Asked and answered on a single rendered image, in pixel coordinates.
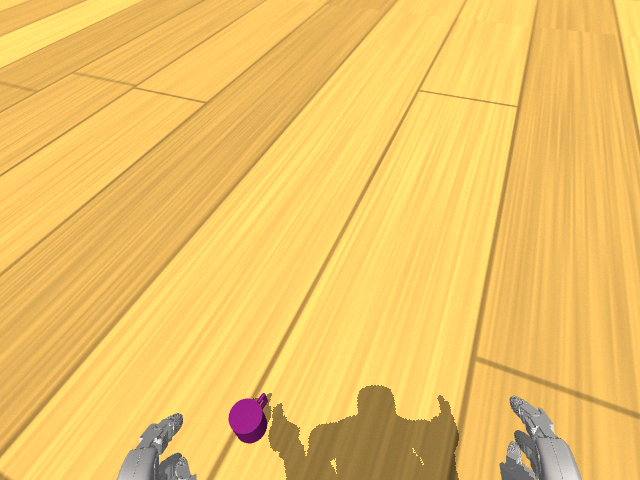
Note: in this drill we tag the right robot hand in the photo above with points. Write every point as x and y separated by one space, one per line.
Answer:
551 458

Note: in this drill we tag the left robot hand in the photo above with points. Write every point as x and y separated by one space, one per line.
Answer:
143 462

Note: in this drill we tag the mug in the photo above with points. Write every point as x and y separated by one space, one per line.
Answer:
247 419

